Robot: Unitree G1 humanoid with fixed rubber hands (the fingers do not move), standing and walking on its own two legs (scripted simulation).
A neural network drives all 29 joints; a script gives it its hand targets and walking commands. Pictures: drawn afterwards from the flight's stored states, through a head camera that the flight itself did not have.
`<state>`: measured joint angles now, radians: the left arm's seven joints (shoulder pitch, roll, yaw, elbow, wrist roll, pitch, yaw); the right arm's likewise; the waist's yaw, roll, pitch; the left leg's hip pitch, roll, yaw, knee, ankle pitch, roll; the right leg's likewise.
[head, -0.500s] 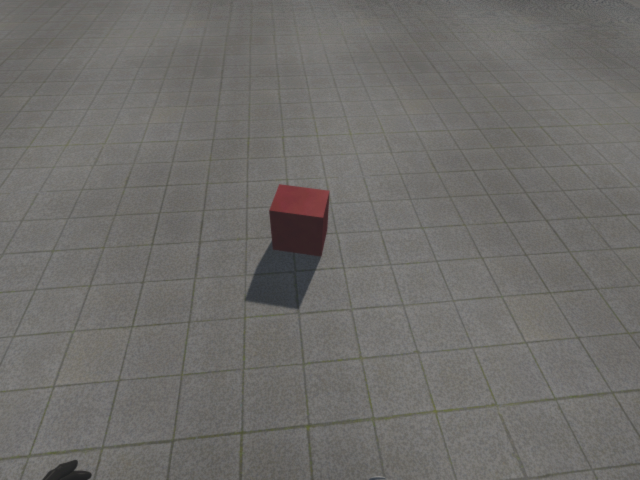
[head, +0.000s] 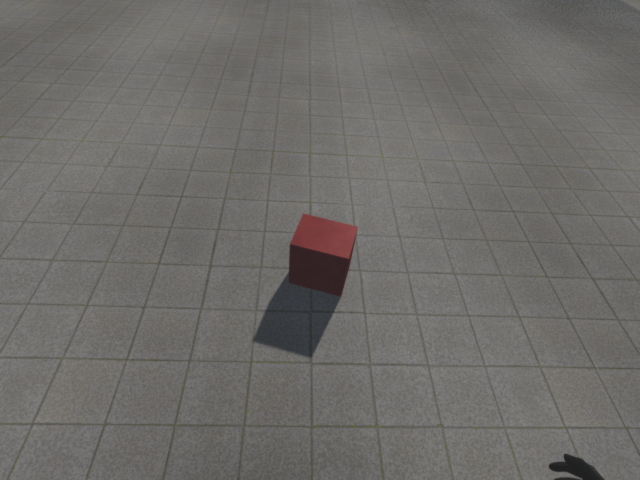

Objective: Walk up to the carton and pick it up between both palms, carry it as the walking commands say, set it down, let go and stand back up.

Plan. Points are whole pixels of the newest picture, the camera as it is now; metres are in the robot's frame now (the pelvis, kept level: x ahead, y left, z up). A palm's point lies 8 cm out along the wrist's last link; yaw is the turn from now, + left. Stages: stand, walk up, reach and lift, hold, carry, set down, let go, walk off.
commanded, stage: walk up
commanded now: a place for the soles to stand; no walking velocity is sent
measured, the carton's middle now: (322, 255) +1.01 -0.05 -0.64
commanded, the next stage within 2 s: none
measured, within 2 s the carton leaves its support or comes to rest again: neither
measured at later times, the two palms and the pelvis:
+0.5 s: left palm (76, 381) +0.26 +0.32 -0.05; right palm (557, 390) +0.28 -0.35 -0.07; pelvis +0.19 -0.03 +0.01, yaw +1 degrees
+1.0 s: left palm (143, 271) +0.45 +0.30 -0.06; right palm (543, 319) +0.41 -0.39 -0.08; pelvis +0.35 -0.05 +0.00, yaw +0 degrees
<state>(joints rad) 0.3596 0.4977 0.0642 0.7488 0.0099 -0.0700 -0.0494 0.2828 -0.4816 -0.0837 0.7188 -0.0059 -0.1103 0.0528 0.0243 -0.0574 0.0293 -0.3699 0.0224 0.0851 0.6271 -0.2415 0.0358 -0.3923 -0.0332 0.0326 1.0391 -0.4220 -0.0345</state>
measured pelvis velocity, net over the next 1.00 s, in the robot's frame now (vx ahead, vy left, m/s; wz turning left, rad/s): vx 0.35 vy -0.05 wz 0.01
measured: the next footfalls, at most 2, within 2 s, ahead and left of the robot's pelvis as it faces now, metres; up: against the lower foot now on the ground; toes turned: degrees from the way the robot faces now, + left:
right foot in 0.26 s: +0.24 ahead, -0.15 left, +0.00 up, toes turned -4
left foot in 0.56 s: +0.35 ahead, +0.11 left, +0.00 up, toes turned +4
